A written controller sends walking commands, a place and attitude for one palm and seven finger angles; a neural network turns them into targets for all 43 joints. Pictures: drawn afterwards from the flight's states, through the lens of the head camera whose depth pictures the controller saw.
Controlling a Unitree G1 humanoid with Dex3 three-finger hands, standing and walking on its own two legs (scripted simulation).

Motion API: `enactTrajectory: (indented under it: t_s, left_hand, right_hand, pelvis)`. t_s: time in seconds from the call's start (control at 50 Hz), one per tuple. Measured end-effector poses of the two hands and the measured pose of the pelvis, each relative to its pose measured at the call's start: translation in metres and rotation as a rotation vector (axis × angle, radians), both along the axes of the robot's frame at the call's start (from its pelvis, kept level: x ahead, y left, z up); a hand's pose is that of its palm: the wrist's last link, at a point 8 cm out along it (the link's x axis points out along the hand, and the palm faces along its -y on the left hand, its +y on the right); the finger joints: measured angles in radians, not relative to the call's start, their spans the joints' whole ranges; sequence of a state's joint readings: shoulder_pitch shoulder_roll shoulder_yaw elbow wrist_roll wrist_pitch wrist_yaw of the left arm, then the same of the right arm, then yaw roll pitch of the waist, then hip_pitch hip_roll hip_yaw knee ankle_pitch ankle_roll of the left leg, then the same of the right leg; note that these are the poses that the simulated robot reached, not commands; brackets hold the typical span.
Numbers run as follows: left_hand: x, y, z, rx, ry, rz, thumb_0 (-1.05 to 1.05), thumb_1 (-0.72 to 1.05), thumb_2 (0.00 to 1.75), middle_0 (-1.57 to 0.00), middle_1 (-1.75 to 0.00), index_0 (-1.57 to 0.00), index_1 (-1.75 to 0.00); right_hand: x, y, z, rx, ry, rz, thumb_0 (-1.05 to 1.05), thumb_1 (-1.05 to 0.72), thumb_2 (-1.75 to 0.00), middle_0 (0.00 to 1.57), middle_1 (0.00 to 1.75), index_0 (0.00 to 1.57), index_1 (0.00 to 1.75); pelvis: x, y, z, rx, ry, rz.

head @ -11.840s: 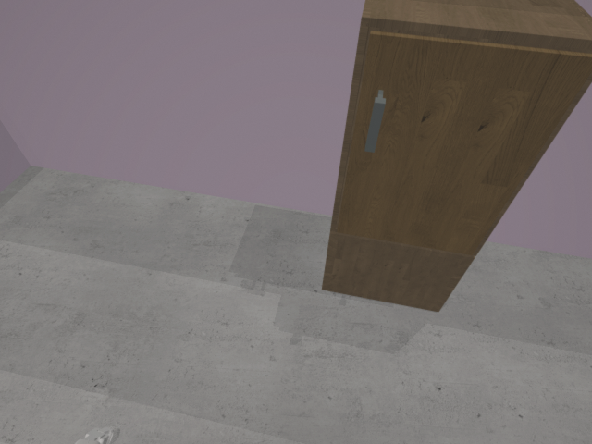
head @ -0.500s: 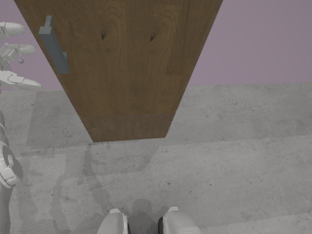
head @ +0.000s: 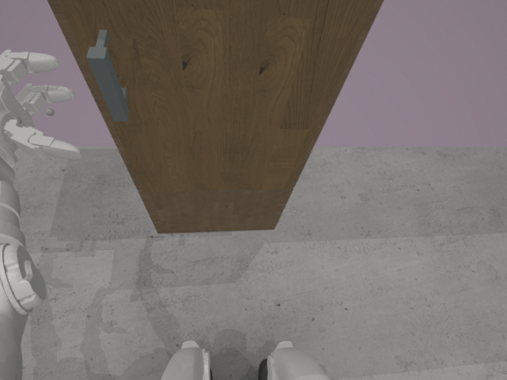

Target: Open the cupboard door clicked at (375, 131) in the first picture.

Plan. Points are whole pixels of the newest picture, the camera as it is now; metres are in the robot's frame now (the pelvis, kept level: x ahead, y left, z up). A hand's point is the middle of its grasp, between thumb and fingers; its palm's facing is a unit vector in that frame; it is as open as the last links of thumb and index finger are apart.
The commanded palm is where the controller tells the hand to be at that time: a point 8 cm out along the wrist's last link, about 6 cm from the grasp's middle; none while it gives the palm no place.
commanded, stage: move the hooked fingers beside the handle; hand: left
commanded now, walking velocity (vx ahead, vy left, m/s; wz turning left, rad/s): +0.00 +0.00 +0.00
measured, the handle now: (112, 78) +0.55 +0.20 +0.10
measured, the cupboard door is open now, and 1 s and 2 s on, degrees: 0 0 0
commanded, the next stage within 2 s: slide the fingers in behind the handle in 0.20 s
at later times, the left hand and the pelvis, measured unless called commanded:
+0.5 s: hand (54, 109) +0.48 +0.27 +0.10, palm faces +0.01 -1.00 -0.01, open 14.0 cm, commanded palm +0.47 +0.30 +0.09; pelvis +0.00 +0.00 +0.00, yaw +0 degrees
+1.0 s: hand (87, 109) +0.50 +0.23 +0.09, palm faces +0.01 -1.00 -0.01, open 14.0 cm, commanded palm +0.48 +0.27 +0.09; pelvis +0.01 +0.00 +0.00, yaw -1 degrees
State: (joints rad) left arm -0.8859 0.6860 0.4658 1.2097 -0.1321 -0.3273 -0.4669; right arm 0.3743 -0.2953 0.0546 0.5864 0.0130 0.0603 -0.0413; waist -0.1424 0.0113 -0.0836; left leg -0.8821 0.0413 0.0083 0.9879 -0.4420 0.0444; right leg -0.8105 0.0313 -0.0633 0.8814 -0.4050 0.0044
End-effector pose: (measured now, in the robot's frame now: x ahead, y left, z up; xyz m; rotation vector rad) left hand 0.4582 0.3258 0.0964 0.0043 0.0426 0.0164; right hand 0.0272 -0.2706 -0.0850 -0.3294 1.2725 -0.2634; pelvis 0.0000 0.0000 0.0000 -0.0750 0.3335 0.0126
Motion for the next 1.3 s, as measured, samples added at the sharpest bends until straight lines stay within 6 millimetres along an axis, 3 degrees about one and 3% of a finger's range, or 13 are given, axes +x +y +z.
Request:
enactTrajectory:
  t_s: [0.5,0.88,1.3]
  left_hand:
    - [0.004,-0.005,0.0,0.006,-0.04,-0.008,-0.02,-0.5,0.3,-0.29,-1.2,-0.3,-1.2]
    - [0.014,-0.039,-0.007,-0.005,-0.002,-0.015,-0.02,-0.5,0.3,-0.3,-1.2,-0.3,-1.2]
    - [0.013,-0.064,-0.009,-0.009,-0.013,-0.014,-0.02,-0.5,0.3,-0.3,-1.2,-0.3,-1.2]
  right_hand:
    - [-0.025,-0.002,-0.002,0.003,0.062,-0.034,0.01,-0.9,-0.9,0.21,0.3,0.2,0.3]
    - [-0.009,0.007,-0.006,0.041,0.013,-0.03,0.01,-0.9,-0.9,0.21,0.3,0.2,0.3]
    - [-0.006,0.002,-0.007,0.059,0.01,-0.04,0.01,-0.9,-0.9,0.21,0.3,0.2,0.3]
  pelvis:
    - [-0.001,-0.004,-0.003,-0.001,0.012,-0.007]
    - [0.004,-0.001,-0.001,0.004,0.005,-0.007]
    - [0.009,-0.005,0.002,0.012,-0.004,-0.01]
